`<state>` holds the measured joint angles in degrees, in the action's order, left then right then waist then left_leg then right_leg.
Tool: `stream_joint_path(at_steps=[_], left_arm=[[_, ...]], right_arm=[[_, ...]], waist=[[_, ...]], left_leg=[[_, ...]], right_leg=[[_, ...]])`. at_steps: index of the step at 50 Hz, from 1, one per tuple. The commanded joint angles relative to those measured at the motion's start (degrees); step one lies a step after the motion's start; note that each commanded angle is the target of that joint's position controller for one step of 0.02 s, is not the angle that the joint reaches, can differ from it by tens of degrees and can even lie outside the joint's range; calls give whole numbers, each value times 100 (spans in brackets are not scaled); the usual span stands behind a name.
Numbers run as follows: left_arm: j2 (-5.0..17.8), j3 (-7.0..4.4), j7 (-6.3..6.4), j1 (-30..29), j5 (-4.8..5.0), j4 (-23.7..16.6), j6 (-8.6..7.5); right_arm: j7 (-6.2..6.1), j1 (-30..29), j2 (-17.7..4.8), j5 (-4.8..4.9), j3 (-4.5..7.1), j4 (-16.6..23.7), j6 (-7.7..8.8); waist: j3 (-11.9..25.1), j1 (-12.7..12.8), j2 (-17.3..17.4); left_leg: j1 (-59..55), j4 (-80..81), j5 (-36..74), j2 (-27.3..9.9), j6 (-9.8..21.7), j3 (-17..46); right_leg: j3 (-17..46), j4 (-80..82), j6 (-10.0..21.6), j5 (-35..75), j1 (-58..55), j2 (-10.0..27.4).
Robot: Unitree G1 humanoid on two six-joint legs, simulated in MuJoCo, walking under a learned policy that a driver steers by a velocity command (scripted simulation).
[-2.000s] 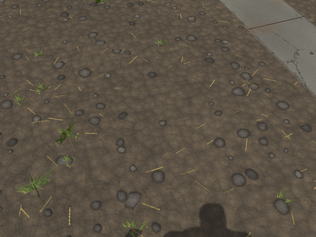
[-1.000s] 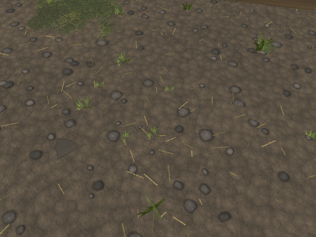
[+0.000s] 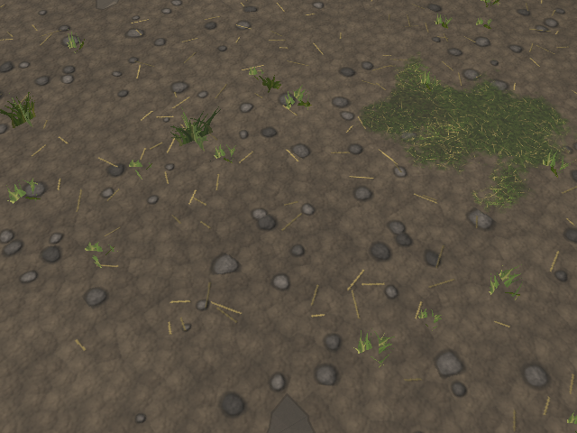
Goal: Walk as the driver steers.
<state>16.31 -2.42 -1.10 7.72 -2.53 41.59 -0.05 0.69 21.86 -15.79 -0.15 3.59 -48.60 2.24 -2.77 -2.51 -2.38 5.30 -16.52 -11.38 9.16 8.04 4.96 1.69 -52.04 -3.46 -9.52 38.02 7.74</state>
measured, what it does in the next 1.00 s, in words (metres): walks ahead, turning left: right foot, then left foot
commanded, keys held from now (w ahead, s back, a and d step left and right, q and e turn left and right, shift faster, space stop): w+q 0.50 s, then w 0.50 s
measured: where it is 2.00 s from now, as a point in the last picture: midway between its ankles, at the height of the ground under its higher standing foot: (168, 229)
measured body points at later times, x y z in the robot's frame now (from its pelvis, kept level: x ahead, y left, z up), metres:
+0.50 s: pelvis +0.29 -0.03 +0.00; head +0.32 -0.04 +0.45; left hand +0.25 +0.25 -0.11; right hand +0.49 -0.26 -0.12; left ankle +0.29 +0.10 -0.67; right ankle +0.29 -0.13 -0.74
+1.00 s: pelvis +0.52 +0.11 +0.00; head +0.53 +0.13 +0.45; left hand +0.50 +0.39 -0.13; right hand +0.65 -0.13 -0.13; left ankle +0.48 +0.15 -0.74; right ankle +0.64 -0.01 -0.67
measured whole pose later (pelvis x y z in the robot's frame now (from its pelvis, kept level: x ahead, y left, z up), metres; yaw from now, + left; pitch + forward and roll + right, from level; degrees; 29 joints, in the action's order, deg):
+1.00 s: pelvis +0.52 +0.11 +0.00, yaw +24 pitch +0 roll +0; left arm 15.7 -2.6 -2.0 13.7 -1.9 47.5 -0.8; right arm 0.4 19.9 -14.1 -0.4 2.2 -52.8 3.8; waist -1.8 -0.5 -2.5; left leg 5.1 -14.9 -10.0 5.3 5.9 -2.6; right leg -0.8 -56.4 0.1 -12.7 33.2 7.0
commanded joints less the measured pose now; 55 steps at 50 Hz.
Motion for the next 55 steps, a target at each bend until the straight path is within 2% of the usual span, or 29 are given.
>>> stream_joint_path(at_steps=[1,5,7,9,11,12,13,14,15,16,17,19,22,28,32,34,35,36,37,38,39,40,41,42,43,45,47,50,55], left_arm=[[416,-88,-5,-522,14,-488,-63],[397,-26,-45,-1193,60,-756,-144],[448,-14,-47,-1291,89,-855,-195],[568,-49,0,-762,105,-737,-240],[866,-183,137,647,99,-327,-335],[1226,-273,241,1536,-15,-260,-387],[1706,-368,268,1565,-121,-308,-346],[1362,-347,228,1209,8,-331,-275],[828,-225,208,798,58,-392,-266],[519,-146,177,593,64,-354,-283],[450,-118,178,580,52,-287,-307],[458,-117,158,750,101,-98,-401],[497,-150,92,970,168,79,-542],[486,-143,63,1268,149,369,-549],[687,-165,77,1662,167,641,-503],[801,-173,97,1798,168,790,-419],[860,-172,111,1828,167,848,-379],[857,-149,123,1819,188,886,-333],[749,-96,129,1822,202,836,-325],[240,46,55,1935,324,477,-360],[469,-55,50,1887,271,387,-327],[716,-140,73,1339,202,311,-296],[511,-77,47,1156,248,285,-345],[434,-71,30,1229,237,374,-340],[397,-76,14,1361,140,448,-267],[281,-71,-54,1574,53,590,-137],[229,-85,-104,1292,40,513,-91],[230,-91,-103,553,58,301,-85],[144,-22,-100,-364,102,32,-133]], right_arm=[[-34,276,-882,5,207,243,109],[-99,665,-914,-43,212,130,105],[-153,672,-983,-67,228,124,97],[-186,354,-1090,-75,251,189,99],[-108,52,-1167,-34,258,234,150],[-45,90,-807,20,158,369,202],[-58,710,-249,149,54,527,182],[-107,735,-748,-76,93,407,119],[-81,375,-823,-130,125,351,71],[-31,70,-756,-134,107,358,42],[22,-50,-668,-150,102,373,-3],[125,-92,-555,-190,77,396,-126],[231,-553,-411,-192,27,605,-207],[370,-1769,-119,-177,-152,1015,-132],[365,-2273,-155,-232,-206,1125,-114],[304,-2232,-254,-283,-180,1099,-90],[270,-1954,-308,-306,-152,1001,-58],[230,-1267,-371,-333,-102,760,4],[162,-364,-600,-394,2,437,55],[50,381,-1195,-477,158,363,58],[-10,460,-1432,-194,231,322,-19],[-52,120,-1276,-70,209,287,-26],[-70,-190,-934,-62,124,242,27],[-64,-446,-665,-75,49,215,70],[-67,-625,-496,-52,-7,176,112],[-58,-675,-397,-56,-43,131,200],[-47,-528,-502,-5,-10,-13,265],[-37,-254,-513,-13,-4,-190,281],[-41,212,-544,-41,-18,-474,300]], waist=[[-5,-66,492],[-57,-296,552],[-73,-268,628],[18,55,715],[722,745,446],[1508,1064,-19],[2091,663,-1373],[1765,448,-962],[934,364,-298],[472,342,82],[307,295,-81],[208,218,-361],[163,218,-329],[-64,400,-280],[-206,512,-280],[-134,438,-305],[64,295,-347],[454,-39,-249],[1026,-397,-59],[1943,-565,1036],[2333,-444,1394],[1535,-369,744],[880,-179,654],[509,74,500],[312,284,580],[335,432,639],[177,452,626],[-135,296,527],[-272,36,529]], left_leg=[[-200,505,1642,-1493,634,1390],[-671,141,2389,-1531,580,1542],[-769,-46,2695,-1608,483,1695],[-489,-363,3208,-1586,241,1718],[23,-1937,3968,-1139,-49,1415],[772,-3470,2539,-775,-168,1111],[2473,-5062,-1880,159,-360,438],[2987,-5674,-1785,-324,-310,401],[2997,-5680,-1235,-610,-331,298],[2888,-5442,-888,-809,-372,191],[2774,-5236,-766,-947,-406,125],[2603,-5098,-687,-1039,-459,9],[3030,-4898,-356,-1150,-486,-67],[2990,-3033,885,-1163,-552,-456],[2466,-1997,649,-1031,-375,-826],[2170,-1699,123,-852,-197,-960],[1750,-1535,-97,-682,-86,-1033],[856,-1127,40,-501,48,-1084],[-521,-1032,76,-714,208,-743],[-2419,-908,-529,-2470,751,1542],[-2624,-156,282,-3340,1193,3469],[-2126,-235,925,-2998,1050,2463],[-1354,-123,1350,-2717,896,1712],[-708,92,1517,-2416,622,1224],[-211,276,1599,-2192,465,904],[172,577,1580,-2008,452,618],[259,867,1398,-1946,532,460],[134,1120,1220,-1907,557,330],[-340,1065,1762,-1890,448,34]], right_leg=[[-111,520,-6,611,340,-212],[-145,1248,105,740,310,-487],[-99,1629,212,646,-17,-603],[-90,2055,375,335,-1064,-772],[-156,2485,618,235,-3110,-878],[928,2663,862,-851,-4495,216],[3547,3242,1434,-1241,-5679,1802],[4286,3494,1586,-1776,-5088,1788],[3361,3619,1499,-1774,-4239,1558],[2449,3736,1385,-1208,-3644,1228],[1808,3846,1253,-655,-3341,983],[1042,3988,1188,345,-3033,782],[415,4152,1258,1230,-3168,826],[-724,4300,1134,1714,-3140,507],[-872,4269,1102,2053,-3461,712],[-950,3805,1081,3208,-3872,817],[-1026,3279,1052,4056,-4013,818],[-1211,2376,973,4411,-3912,710],[-1306,1205,862,3614,-3204,528],[-1426,-833,597,974,-1334,11],[-807,-2201,497,-2140,-337,-788],[-206,-2330,569,-1762,149,-464],[-123,-2000,612,-1400,118,-290],[-113,-1507,610,-1183,-178,-127],[-109,-1216,553,-1072,-506,-61],[-180,-1049,462,-831,-889,-109],[-235,-802,377,-479,-653,-71],[-260,-156,263,151,-99,14],[-421,1032,334,870,-57,-157]])
Velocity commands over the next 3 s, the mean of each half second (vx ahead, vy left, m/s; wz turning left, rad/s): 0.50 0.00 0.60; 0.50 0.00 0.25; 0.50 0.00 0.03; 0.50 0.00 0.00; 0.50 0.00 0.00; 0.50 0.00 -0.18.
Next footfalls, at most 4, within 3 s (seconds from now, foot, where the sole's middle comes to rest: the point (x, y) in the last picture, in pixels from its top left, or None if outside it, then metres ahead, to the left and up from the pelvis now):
0.24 right None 0.33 -0.12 -0.78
0.74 left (202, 414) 0.51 0.17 -0.78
1.28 right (226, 278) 0.87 0.13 -0.78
1.80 left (125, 223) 1.06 0.42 -0.78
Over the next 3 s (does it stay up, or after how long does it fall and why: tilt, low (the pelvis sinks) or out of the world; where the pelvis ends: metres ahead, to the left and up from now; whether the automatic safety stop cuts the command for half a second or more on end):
stays up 1.52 0.54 -0.02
